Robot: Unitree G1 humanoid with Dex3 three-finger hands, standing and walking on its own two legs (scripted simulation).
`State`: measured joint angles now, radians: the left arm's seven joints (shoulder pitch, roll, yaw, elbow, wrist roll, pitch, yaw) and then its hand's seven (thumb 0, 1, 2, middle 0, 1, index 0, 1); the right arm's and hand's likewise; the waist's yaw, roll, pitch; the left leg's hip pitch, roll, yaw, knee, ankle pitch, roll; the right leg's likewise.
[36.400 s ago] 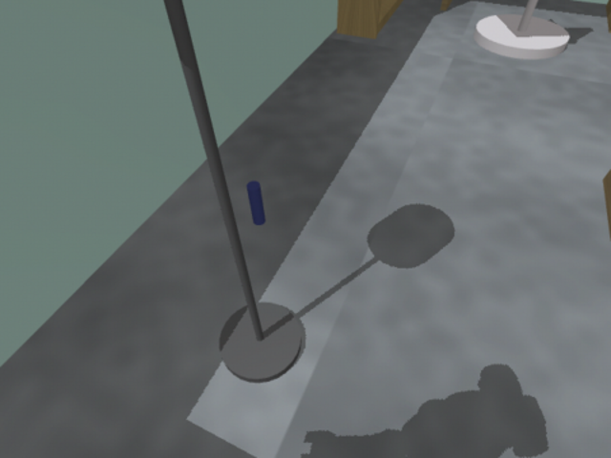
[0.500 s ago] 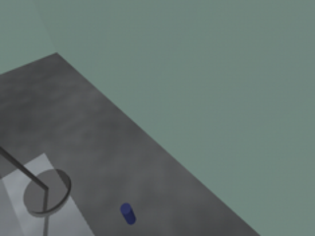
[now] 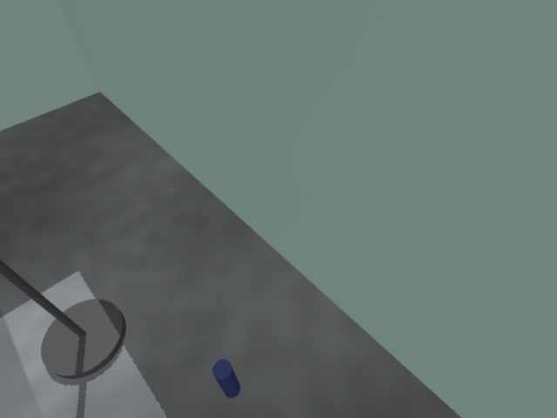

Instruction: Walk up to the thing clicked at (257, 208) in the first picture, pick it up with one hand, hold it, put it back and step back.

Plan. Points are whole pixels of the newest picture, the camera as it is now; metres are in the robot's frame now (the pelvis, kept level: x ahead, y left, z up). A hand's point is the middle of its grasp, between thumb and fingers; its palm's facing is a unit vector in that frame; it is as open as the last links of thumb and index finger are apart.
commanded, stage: stand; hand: left
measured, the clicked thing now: (227, 379) +0.37 +0.21 -0.68
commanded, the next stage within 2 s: go down in 0.44 s
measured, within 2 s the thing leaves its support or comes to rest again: neither
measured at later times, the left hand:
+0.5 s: hand out of the picture +0.07 +0.26 -0.16, palm faces -0.03 -0.94 -0.34, open 7.3 cm
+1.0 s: hand out of the picture +0.15 +0.28 -0.17, palm faces +0.04 -0.94 -0.34, open 15.1 cm
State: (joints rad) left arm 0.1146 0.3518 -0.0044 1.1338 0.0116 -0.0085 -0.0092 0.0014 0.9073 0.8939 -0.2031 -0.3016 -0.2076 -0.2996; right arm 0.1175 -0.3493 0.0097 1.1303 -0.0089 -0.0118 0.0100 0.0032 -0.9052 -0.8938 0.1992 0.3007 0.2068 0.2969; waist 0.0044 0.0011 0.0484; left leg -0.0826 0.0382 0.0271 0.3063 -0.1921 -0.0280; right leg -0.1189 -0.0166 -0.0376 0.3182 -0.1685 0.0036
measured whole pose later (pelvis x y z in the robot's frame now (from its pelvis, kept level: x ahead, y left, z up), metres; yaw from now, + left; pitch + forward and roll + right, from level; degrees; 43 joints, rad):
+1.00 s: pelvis +0.00 +0.02 -0.04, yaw +0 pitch +10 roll -1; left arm 0.07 0.34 0.18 0.82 0.06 0.15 -0.04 0.00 -0.07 0.16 -0.07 -0.08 -0.07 -0.07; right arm 0.25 -0.25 -0.02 0.69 0.03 -0.07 -0.03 0.01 -0.90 -0.89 0.20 0.30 0.21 0.30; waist -0.03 0.00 -0.04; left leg -0.53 0.04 0.02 0.75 -0.38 -0.01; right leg -0.54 -0.03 -0.03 0.71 -0.33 0.02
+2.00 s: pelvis -0.05 +0.02 -0.19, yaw +0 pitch +27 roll -3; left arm -0.03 0.49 0.41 0.61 -0.08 -0.11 -0.33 -0.01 -0.56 0.06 -0.08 -0.08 -0.08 -0.09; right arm 0.17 -0.29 0.00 0.58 0.00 -0.24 -0.07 0.01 -0.90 -0.89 0.20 0.30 0.21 0.30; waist -0.04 -0.02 -0.18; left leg -1.38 0.03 -0.05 1.56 -0.65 -0.01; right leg -1.37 -0.05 -0.06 1.50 -0.60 0.02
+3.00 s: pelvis -0.09 +0.02 -0.35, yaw -2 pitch +34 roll -6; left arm -0.50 0.77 0.70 1.01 -0.16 -0.34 -0.67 -0.02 -0.57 0.04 -0.06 -0.04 -0.06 -0.05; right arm 0.12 -0.34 0.08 0.67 -0.02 -0.20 -0.03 0.01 -0.92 -0.90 0.20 0.30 0.21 0.30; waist -0.08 -0.01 -0.14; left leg -1.97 0.02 -0.09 2.09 -0.71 -0.01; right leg -1.95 -0.05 -0.07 2.00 -0.64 0.01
